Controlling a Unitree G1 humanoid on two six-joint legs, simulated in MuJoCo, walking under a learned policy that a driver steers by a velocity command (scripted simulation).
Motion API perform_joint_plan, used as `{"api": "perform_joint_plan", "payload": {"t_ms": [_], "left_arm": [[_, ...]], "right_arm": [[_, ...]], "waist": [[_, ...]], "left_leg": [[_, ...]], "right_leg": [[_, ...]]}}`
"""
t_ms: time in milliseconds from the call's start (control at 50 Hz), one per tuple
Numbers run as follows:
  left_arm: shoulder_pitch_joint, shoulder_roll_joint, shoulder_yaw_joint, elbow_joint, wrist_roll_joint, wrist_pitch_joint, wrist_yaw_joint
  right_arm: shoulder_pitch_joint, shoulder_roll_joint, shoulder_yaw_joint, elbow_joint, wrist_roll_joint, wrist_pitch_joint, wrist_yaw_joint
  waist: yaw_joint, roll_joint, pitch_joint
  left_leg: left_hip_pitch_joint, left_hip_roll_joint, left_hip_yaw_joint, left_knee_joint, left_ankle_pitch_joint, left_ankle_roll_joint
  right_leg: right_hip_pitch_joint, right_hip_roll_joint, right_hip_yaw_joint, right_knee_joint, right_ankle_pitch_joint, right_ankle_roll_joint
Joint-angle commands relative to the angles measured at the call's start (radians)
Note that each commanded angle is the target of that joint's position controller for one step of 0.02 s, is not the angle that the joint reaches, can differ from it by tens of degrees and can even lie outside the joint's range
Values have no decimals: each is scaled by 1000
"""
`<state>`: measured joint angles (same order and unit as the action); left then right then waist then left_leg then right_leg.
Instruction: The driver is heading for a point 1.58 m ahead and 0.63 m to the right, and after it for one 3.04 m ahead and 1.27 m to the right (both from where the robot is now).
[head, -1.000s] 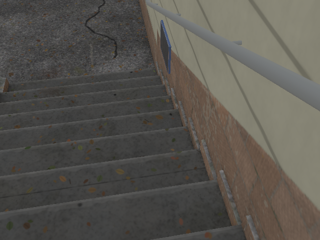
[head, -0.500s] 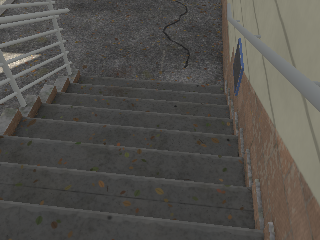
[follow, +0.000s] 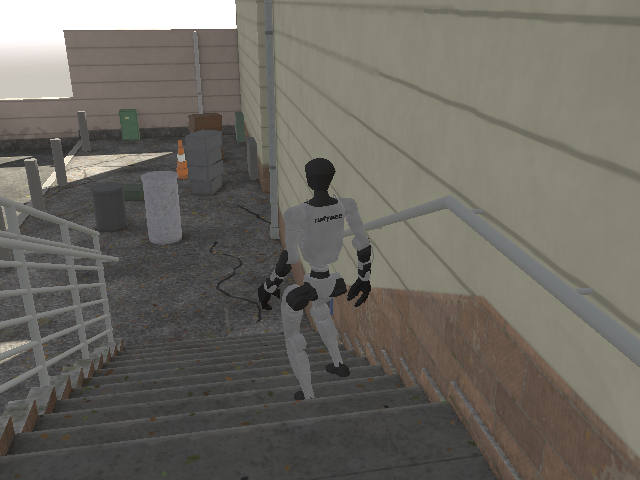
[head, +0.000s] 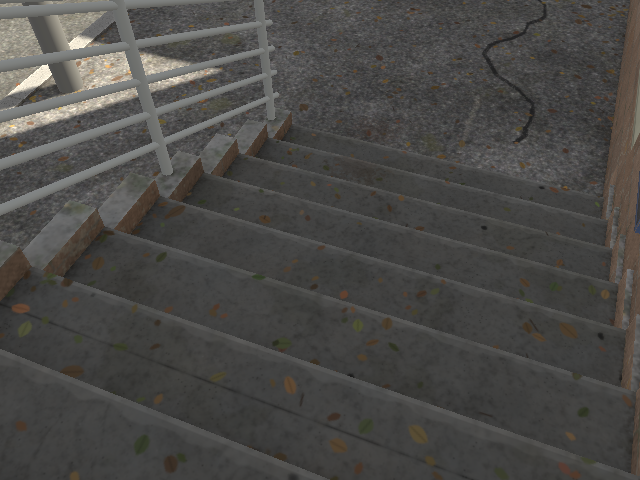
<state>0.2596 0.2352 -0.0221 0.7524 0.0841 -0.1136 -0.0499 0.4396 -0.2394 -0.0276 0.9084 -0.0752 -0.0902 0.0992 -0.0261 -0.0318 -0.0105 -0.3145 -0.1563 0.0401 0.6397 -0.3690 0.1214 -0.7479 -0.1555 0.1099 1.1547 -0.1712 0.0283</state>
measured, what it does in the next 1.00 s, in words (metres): goes down, turning right: right foot 0.15 m lower, then left foot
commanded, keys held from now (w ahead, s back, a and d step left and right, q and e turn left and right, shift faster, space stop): w+e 0.30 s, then e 0.70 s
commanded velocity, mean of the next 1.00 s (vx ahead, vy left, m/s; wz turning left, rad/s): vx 0.26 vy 0.00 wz -0.32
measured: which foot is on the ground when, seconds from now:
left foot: down 0.00-0.28, up 0.30-0.66, down 0.68-1.00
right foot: up 0.00-0.26, down 0.28-0.72, up 0.74-1.00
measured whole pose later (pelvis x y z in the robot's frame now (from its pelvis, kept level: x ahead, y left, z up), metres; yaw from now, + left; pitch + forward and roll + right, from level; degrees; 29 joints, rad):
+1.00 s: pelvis +0.35 -0.13 -0.14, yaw -24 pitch +5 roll +1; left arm 0.20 0.29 0.03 0.67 0.07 -0.05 -0.10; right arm 0.26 -0.29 -0.07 0.75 -0.05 -0.09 -0.05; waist -0.07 -0.02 -0.06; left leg -0.33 0.08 0.17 0.60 -0.35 0.00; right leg -0.65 -0.07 -0.03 1.15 -0.30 0.07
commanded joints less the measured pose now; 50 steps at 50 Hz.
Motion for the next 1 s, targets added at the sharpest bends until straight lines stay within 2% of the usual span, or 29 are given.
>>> {"api": "perform_joint_plan", "payload": {"t_ms": [20, 140, 160, 180, 200, 220, 260, 280, 300, 340, 360, 400, 440, 540, 560, 620, 660, 680, 700, 720, 740, 760, 780, 840, 900, 940, 960, 980, 1000], "left_arm": [[75, 39, -18, -26, 10, 13, -19], [-151, 75, -6, -38, 18, 30, -26], [-288, 99, 40, -75, -114, 31, 7], [-310, 74, 30, -95, -134, 43, 18], [-161, 62, 2, -31, 37, 41, -15], [-125, 71, 19, -17, 55, 51, -13], [102, 153, 71, 56, 10, 36, -11], [452, 230, 126, 190, -3, 19, -6], [518, 304, 129, 192, -19, 32, -28], [394, 306, 132, 133, -23, 19, -51], [355, 222, 113, 139, -32, 19, -56], [189, 69, 49, 122, -19, 16, -69], [1, 7, 25, 79, -16, -14, -33], [177, 229, 91, 60, -28, -43, -7], [168, 210, 91, 51, 2, -33, -10], [218, 128, 75, 26, -34, -21, 13], [174, 149, 101, 16, -43, -28, 21], [176, 183, 118, 17, -83, -17, 14], [110, 173, 111, 5, -76, -13, -2], [197, 79, 78, -19, -54, -12, -18], [212, -18, 52, -30, -32, 0, -17], [76, 49, 67, -99, -52, 40, -10], [-2, 86, 79, -92, -33, 73, 7], [130, 56, 59, -56, 44, 99, 11], [90, 82, 57, -91, -13, 79, -45], [52, 77, 57, -100, -6, 61, -71], [-24, 106, 64, -123, -15, 58, -69], [25, 79, 57, -121, -8, 50, -66], [-76, 114, 65, -151, -29, 55, -46]], "right_arm": [[-103, -184, -40, -124, -13, -57, -16], [190, -102, -6, -22, 13, -28, -35], [59, -120, -28, -62, 118, 21, -87], [54, -139, -24, -63, 104, 42, -108], [151, -90, 11, -15, 1, 3, -71], [151, -109, 4, -12, 5, -6, -60], [74, -187, -16, -16, -11, -3, -9], [39, -196, -25, -6, -30, 3, 32], [254, -72, -15, -6, -13, 4, 54], [-17, -119, -8, -169, 48, -13, 43], [-137, -144, -14, -189, 60, -26, 10], [-64, -91, 8, -168, 33, -26, -37], [-90, -9, 38, -167, -28, -7, -38], [-225, -82, 20, -214, 25, -2, -53], [-160, -83, 20, -183, 10, -5, -51], [-247, -104, -11, -241, 3, 3, -94], [-240, -101, -23, -246, 28, 18, -137], [-268, -100, -23, -249, 69, 14, -148], [-214, -106, -24, -241, 110, 12, -156], [-97, -179, -43, -189, 122, -11, -161], [-21, -194, -68, -189, 64, -20, -149], [17, -163, -68, -173, -30, -25, -150], [-29, -169, -69, -160, -15, -28, -144], [-285, -52, -44, -237, 64, -11, -127], [-388, -173, -68, -271, 25, -16, -136], [-323, -215, -78, -265, 31, -22, -153], [-289, -228, -87, -256, 48, -25, -156], [-298, -238, -91, -272, 0, -25, -156], [-245, -245, -96, -239, 31, -26, -149]], "waist": [[49, -16, -21], [-89, 68, 103], [-121, 103, 7], [-127, 156, 25], [-67, 37, 165], [-52, 60, 168], [83, 0, 76], [229, -89, -26], [135, -370, -291], [201, -207, -164], [208, -41, -52], [27, 37, 39], [-37, 54, 70], [23, -52, -36], [9, -37, -66], [24, -26, -77], [6, -52, -96], [23, -40, -95], [-18, -53, -180], [10, 124, -371], [-72, 315, -445], [-106, 82, -261], [-78, -74, -63], [40, 128, -101], [76, 59, -89], [56, 89, -74], [20, 121, -54], [5, 153, -111], [-20, 152, -67]], "left_leg": [[-242, 250, -258, -126, 504, 200], [29, 305, -383, 93, 132, 162], [-20, 231, -251, 105, 187, 86], [-37, 218, -231, 120, 224, 66], [31, 336, -372, 215, 223, 59], [73, 351, -389, 230, 222, 65], [-60, 282, -257, 429, 377, 31], [-264, 196, -154, 840, 388, -45], [-529, 28, -13, 1313, -411, -132], [-967, 69, -58, 1504, -368, -153], [-1042, 135, -106, 1457, -269, -137], [-767, 253, -183, 1232, 3, -96], [-506, 317, -147, 721, 265, -83], [-217, 193, 20, 386, 353, -175], [-191, 192, -13, 467, 446, -171], [-269, 163, -25, 474, 192, -195], [-248, 138, -38, 326, -13, -187], [-187, 109, 13, 67, -17, -162], [41, 147, -20, -15, 252, -74], [435, 344, -243, 42, 768, 162], [740, 597, -550, -6, 1135, 446], [565, 722, -688, -116, 1058, 434], [354, 630, -570, -129, 1008, 321], [-15, 453, -231, -187, 886, 191], [-205, 371, -1, -235, 709, 116], [-169, 348, 78, -199, 616, 65], [-36, 387, 40, -199, 605, 54], [-26, 451, 16, -126, 675, 45], [104, 481, -30, -165, 673, 52]], "right_leg": [[228, 13, 19, -176, 398, -3], [48, 8, -10, -605, 596, -25], [224, 69, -79, -627, 568, -21], [286, 87, -92, -636, 503, -26], [179, -11, -21, -725, 532, -55], [187, -7, -40, -743, 490, -72], [604, 99, -162, -710, 408, -103], [983, 97, -149, -612, 498, -155], [1359, -60, 118, -500, 829, -359], [1282, -233, 472, -640, 526, -471], [1090, -268, 544, -714, 244, -459], [562, -247, 432, -754, 439, -453], [218, 0, 176, -810, 291, -338], [209, 63, 175, -658, 719, -241], [218, 46, 205, -561, 730, -231], [340, 22, 325, -408, 792, -210], [438, -11, 406, -350, 986, -232], [467, 13, 415, -397, 994, -244], [402, 19, 421, -347, 981, -230], [205, 94, 313, -158, 776, -93], [-231, 284, 142, 232, -326, 75], [-410, 266, 60, 348, -641, 79], [-411, 198, 70, 373, -536, 67], [-49, 130, -33, 340, -250, 67], [181, 110, -124, 247, -78, 46], [265, 109, -192, 97, -72, 38], [182, 81, -178, -69, -137, 44], [274, 100, -182, 29, -34, 43], [158, 77, -172, -228, -227, 53]]}}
